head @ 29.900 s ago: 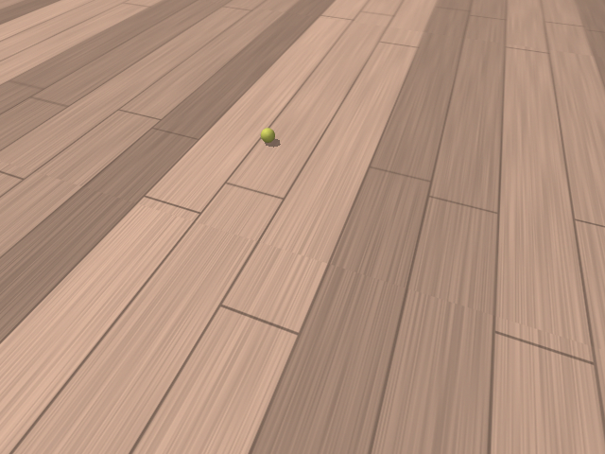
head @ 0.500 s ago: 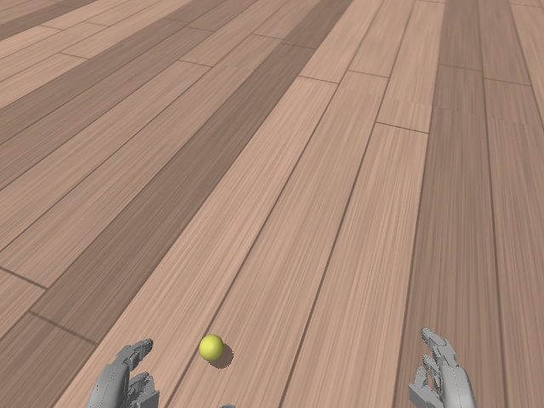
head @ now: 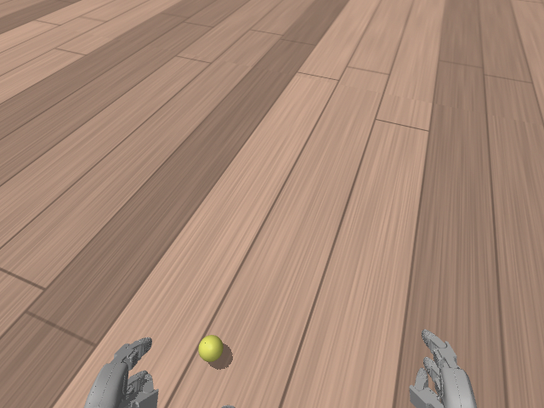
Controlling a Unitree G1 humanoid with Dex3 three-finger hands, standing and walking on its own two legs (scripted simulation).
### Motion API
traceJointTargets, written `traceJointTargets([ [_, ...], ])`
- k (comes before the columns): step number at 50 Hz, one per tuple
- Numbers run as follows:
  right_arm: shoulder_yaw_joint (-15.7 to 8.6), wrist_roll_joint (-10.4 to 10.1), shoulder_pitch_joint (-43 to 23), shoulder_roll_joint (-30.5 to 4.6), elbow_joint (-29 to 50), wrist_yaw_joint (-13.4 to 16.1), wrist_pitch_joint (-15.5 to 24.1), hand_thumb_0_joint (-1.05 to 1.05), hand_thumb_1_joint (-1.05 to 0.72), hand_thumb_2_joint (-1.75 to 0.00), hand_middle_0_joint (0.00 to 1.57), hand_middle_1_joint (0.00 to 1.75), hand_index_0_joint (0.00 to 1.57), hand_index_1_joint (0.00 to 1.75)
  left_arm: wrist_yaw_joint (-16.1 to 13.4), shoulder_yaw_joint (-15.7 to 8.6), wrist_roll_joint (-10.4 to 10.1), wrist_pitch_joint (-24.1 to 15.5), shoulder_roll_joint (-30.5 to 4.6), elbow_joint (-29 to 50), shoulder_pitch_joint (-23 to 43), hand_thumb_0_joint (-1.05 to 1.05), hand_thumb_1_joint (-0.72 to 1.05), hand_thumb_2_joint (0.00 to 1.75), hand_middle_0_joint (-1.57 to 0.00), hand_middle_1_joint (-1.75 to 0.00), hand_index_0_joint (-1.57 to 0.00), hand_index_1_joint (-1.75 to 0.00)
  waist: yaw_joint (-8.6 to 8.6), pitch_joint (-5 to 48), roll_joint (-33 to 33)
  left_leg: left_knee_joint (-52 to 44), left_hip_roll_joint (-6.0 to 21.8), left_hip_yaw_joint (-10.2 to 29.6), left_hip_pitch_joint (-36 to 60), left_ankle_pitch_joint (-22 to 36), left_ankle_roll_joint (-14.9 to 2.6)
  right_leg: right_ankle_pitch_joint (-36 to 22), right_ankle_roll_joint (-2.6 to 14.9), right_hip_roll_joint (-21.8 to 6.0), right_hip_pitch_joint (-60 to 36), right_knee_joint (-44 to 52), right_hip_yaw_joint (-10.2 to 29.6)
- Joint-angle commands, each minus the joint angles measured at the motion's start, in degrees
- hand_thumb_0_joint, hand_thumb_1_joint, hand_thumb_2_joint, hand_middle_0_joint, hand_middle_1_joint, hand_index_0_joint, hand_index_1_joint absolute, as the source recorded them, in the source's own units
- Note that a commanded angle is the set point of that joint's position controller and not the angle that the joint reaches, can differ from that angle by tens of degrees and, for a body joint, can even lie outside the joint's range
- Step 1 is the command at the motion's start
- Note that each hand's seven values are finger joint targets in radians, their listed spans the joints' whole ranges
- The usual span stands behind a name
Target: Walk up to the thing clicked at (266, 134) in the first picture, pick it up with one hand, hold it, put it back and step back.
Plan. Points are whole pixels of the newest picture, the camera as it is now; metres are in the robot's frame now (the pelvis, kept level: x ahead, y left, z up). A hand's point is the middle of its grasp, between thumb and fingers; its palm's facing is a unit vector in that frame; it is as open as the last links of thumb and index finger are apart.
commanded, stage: home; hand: left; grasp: from above
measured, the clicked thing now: (210, 348) +0.42 +0.22 -0.67
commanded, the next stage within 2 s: stand in 0.46 s
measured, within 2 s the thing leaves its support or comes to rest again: neither
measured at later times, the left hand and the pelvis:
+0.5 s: hand (150, 397) +0.16 +0.19 -0.05, palm faces +0.05 -0.97 -0.22, open 7.4 cm; pelvis +0.00 +0.00 +0.00, yaw +0 degrees
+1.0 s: hand out of the picture +0.05 +0.24 -0.11, palm faces +0.04 -0.94 -0.33, open 7.4 cm; pelvis -0.01 +0.01 +0.05, yaw +0 degrees
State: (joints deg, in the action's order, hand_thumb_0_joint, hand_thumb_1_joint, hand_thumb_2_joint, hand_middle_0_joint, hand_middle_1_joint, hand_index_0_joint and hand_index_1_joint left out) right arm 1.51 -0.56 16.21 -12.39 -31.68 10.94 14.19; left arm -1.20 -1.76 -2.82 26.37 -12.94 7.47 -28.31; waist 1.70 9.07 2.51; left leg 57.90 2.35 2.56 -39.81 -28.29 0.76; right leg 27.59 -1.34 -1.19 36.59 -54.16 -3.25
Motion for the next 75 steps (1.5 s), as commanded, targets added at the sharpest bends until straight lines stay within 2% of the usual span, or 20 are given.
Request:
traceJointTargets([
  [1, -3.0, 0.3, -3.8, -7.3, 9.5, 0.4, 3.1, 0.00, -0.90, -0.90, 0.20, 0.30, 0.20, 0.30, -0.3, -3.1, 0.2, -2.9, -5.8, 11.9, 1.1, 0.00, 0.90, 0.90, -0.20, -0.30, -0.20, -0.30, 0.44, 5.1, 0.7, -9.3, -1.9, -0.3, 6.6, 14.4, -1.08, -12.8, 1.26, 2.4, -2.6, 7.9, -1.2],
  [4, -3.2, 0.2, -3.4, -7.5, 9.5, 0.4, 2.7, 0.00, -0.90, -0.90, 0.20, 0.30, 0.20, 0.30, -0.6, -4.2, 0.3, -2.6, -7.0, 10.7, -0.3, 0.00, 0.90, 0.90, -0.20, -0.30, -0.20, -0.30, 0.12, 5.3, -0.5, -8.8, -2.0, -0.5, 6.5, 14.8, -1.24, -13.2, 1.21, 2.2, -3.1, 8.2, -1.0],
  [5, -3.0, 0.2, -3.6, -7.2, 9.8, 0.3, 2.8, 0.00, -0.90, -0.90, 0.20, 0.30, 0.20, 0.30, -0.2, -2.1, 0.2, -2.9, -5.1, 11.9, 1.0, 0.00, 0.90, 0.90, -0.20, -0.30, -0.20, -0.30, 0.79, 5.4, 0.1, -9.0, -1.9, -0.3, 6.7, 15.2, -1.16, -13.5, 1.23, 2.3, -2.8, 7.9, -1.1],
  [8, -3.2, 0.2, -3.5, -7.5, 9.5, 0.3, 2.6, 0.00, -0.90, -0.90, 0.20, 0.30, 0.20, 0.30, -0.5, -4.3, 0.1, -2.8, -6.9, 12.0, 0.7, 0.00, 0.90, 0.90, -0.20, -0.30, -0.20, -0.30, 0.24, 6.1, 0.7, -9.1, -1.7, 0.1, 7.2, 15.9, -1.00, -13.8, 1.35, 2.4, -3.4, 7.6, -1.3],
  [11, -3.0, 0.2, -3.5, -7.3, 9.6, 0.1, 2.5, 0.00, -0.90, -0.90, 0.20, 0.30, 0.20, 0.30, -0.2, -2.5, 0.1, -2.8, -5.4, 11.4, 0.6, 0.00, 0.90, 0.90, -0.20, -0.30, -0.20, -0.30, 0.60, 5.3, 1.1, -9.1, -1.8, 0.0, 7.1, 16.0, -0.97, -14.0, 1.35, 2.4, -2.7, 7.6, -1.2],
  [15, -3.3, 0.2, -3.8, -7.5, 9.5, 0.2, 2.2, 0.00, -0.90, -0.90, 0.20, 0.30, 0.20, 0.30, -0.7, -4.3, 0.3, -2.7, -7.3, 11.3, 0.5, 0.00, 0.90, 0.90, -0.20, -0.30, -0.20, -0.30, 0.17, 4.0, -0.2, -8.9, -1.8, -0.4, 5.9, 14.2, -1.22, -12.6, 1.19, 2.2, -2.6, 8.3, -1.1],
  [19, -2.9, 0.1, -3.7, -7.1, 10.2, 0.2, 2.4, 0.00, -0.90, -0.90, 0.20, 0.30, 0.20, 0.30, -0.4, -2.1, 0.1, -2.7, -5.1, 12.4, 1.3, 0.00, 0.90, 0.90, -0.20, -0.30, -0.20, -0.30, 0.74, 4.8, 0.3, -9.2, -1.8, -0.4, 6.2, 13.3, -1.16, -11.9, 1.20, 2.3, -2.2, 8.0, -1.2],
  [20, -3.2, 0.2, -3.7, -7.5, 10.0, 0.1, 2.2, 0.00, -0.90, -0.90, 0.20, 0.30, 0.20, 0.30, -0.6, -4.1, 0.1, -2.8, -6.8, 12.2, 0.3, 0.00, 0.90, 0.90, -0.20, -0.30, -0.20, -0.30, 0.08, 5.5, 1.5, -9.5, -1.6, 0.0, 6.7, 13.9, -0.91, -12.0, 1.42, 2.5, -2.5, 7.4, -1.4],
  [27, -3.2, 0.1, -3.2, -7.6, 10.0, 0.1, 1.8, 0.00, -0.90, -0.90, 0.20, 0.30, 0.20, 0.30, -0.7, -3.2, 0.0, -2.6, -6.4, 12.2, 0.6, 0.00, 0.90, 0.90, -0.20, -0.30, -0.20, -0.30, 0.62, 5.8, 1.1, -9.2, -1.5, 0.2, 7.0, 15.0, -0.99, -12.8, 1.48, 2.4, -2.3, 7.4, -1.3],
  [28, -4.9, 7.1, -7.7, -13.8, -4.4, -3.3, -4.0, 0.00, -0.90, -0.90, 0.20, 0.30, 0.20, 0.30, -2.8, -3.1, 6.6, -14.8, -10.5, -7.9, 16.8, 0.00, 0.90, 0.90, -0.20, -0.30, -0.20, -0.30, -4.41, -8.3, -2.4, -13.9, 1.1, 1.9, 8.5, 26.5, -4.44, -14.6, 2.99, -1.8, -11.5, 9.4, 2.8],
  [29, -5.9, 7.0, -7.5, -14.0, -4.7, -5.1, -6.3, 0.00, -0.90, -0.90, 0.20, 0.30, 0.20, 0.30, -2.6, -4.4, 7.1, -18.8, -11.4, -18.4, 10.9, 0.00, 0.90, 0.90, -0.20, -0.30, -0.20, -0.30, -4.30, -3.2, -6.4, -12.9, 0.0, 0.1, 10.7, 26.0, -4.96, -14.4, 5.17, -2.6, -14.3, 11.5, 5.6],
  [30, -6.3, 7.3, -6.7, -14.8, -3.1, -6.1, -7.5, 0.00, -0.90, -0.90, 0.20, 0.30, 0.20, 0.30, -2.2, -4.1, 6.8, -20.8, -12.1, -20.7, 10.6, 0.00, 0.90, 0.90, -0.20, -0.30, -0.20, -0.30, -2.66, -3.1, -6.7, -12.6, -0.6, 0.7, 12.2, 23.5, -4.86, -14.8, 6.33, -2.9, -12.0, 13.4, 7.7],
  [32, -6.0, 5.1, -6.4, -13.2, -6.3, -8.1, -8.1, 0.00, -0.90, -0.90, 0.20, 0.30, 0.20, 0.30, -1.6, -3.2, 7.0, -23.2, -13.0, -26.0, 12.7, 0.00, 0.90, 0.90, -0.20, -0.30, -0.20, -0.30, -2.73, 0.2, -4.0, -14.6, -0.8, 0.4, 17.0, 23.4, -4.58, -20.1, 5.74, -4.3, -16.7, 12.4, 8.3],
  [35, -6.3, 3.3, -8.1, -12.6, -8.6, -9.8, -9.1, 0.00, -0.90, -0.90, 0.20, 0.30, 0.20, 0.30, -1.3, -3.5, 5.7, -23.9, -12.2, -33.1, 16.1, 0.00, 0.90, 0.90, -0.20, -0.30, -0.20, -0.30, -3.56, -1.5, -4.7, -17.4, -0.9, 0.9, 19.1, 18.5, -4.22, -14.4, 3.97, -4.2, -15.9, 15.8, 6.9],
  [39, -6.4, 3.8, -9.1, -12.9, -12.3, -9.9, -10.2, 0.00, -0.90, -0.90, 0.20, 0.30, 0.20, 0.30, -1.3, -3.3, 5.6, -25.3, -11.0, -42.3, 18.0, 0.00, 0.90, 0.90, -0.20, -0.30, -0.20, -0.30, -3.38, -5.3, 0.7, -25.9, 1.4, 4.4, 19.6, 13.0, -4.74, -11.6, 2.46, -2.7, -17.2, 17.8, 4.6],
  [42, -6.5, 3.6, -9.0, -13.3, -14.8, -9.6, -10.9, 0.00, -0.90, -0.90, 0.20, 0.30, 0.20, 0.30, -1.3, -3.4, 5.5, -26.3, -11.3, -48.3, 17.5, 0.00, 0.90, 0.90, -0.20, -0.30, -0.20, -0.30, -3.73, -5.6, 0.2, -28.1, 2.3, 5.2, 21.2, 17.0, -4.50, -14.7, 2.22, -3.1, -21.3, 20.2, 4.2],
  [51, -6.1, 2.7, -7.7, -14.3, -22.2, -8.9, -12.2, 0.00, -0.90, -0.90, 0.20, 0.30, 0.20, 0.30, -1.2, -2.9, 4.7, -27.0, -12.7, -60.8, 17.4, 0.00, 0.90, 0.90, -0.20, -0.30, -0.20, -0.30, -2.66, -8.9, -1.1, -35.5, 2.5, 4.0, 28.3, 18.1, -2.82, -18.1, 2.13, -4.8, -26.8, 30.3, 5.3],
  [55, -5.8, 2.3, -8.0, -14.3, -24.6, -8.9, -12.5, 0.00, -0.90, -0.90, 0.20, 0.30, 0.20, 0.30, -1.3, -2.5, 4.7, -27.2, -13.3, -64.3, 17.7, 0.00, 0.90, 0.90, -0.20, -0.30, -0.20, -0.30, -2.56, -10.1, -2.5, -37.0, 2.5, 3.5, 30.3, 19.9, -2.50, -18.3, 1.90, -5.1, -27.4, 33.1, 5.3],
  [60, -5.6, 2.3, -8.3, -14.5, -26.6, -9.0, -13.0, 0.00, -0.90, -0.90, 0.20, 0.30, 0.20, 0.30, -1.2, -2.3, 4.7, -27.0, -13.5, -67.4, 18.1, 0.00, 0.90, 0.90, -0.20, -0.30, -0.20, -0.30, -2.56, -11.6, -2.7, -39.5, 2.7, 3.7, 29.9, 16.4, -2.27, -16.2, 1.62, -5.2, -28.3, 35.1, 5.3],
  [75, -4.6, 1.9, -9.2, -15.0, -29.5, -9.2, -12.9, 0.00, -0.90, -0.90, 0.20, 0.30, 0.20, 0.30, -1.1, -2.3, 4.3, -27.5, -15.3, -70.4, 21.4, 0.00, 0.90, 0.90, -0.20, -0.30, -0.20, -0.30, -2.30, -10.2, -2.9, -40.3, 3.5, 3.0, 32.4, 23.9, -1.96, -22.2, 1.55, -6.2, -31.1, 37.7, 5.8],
])
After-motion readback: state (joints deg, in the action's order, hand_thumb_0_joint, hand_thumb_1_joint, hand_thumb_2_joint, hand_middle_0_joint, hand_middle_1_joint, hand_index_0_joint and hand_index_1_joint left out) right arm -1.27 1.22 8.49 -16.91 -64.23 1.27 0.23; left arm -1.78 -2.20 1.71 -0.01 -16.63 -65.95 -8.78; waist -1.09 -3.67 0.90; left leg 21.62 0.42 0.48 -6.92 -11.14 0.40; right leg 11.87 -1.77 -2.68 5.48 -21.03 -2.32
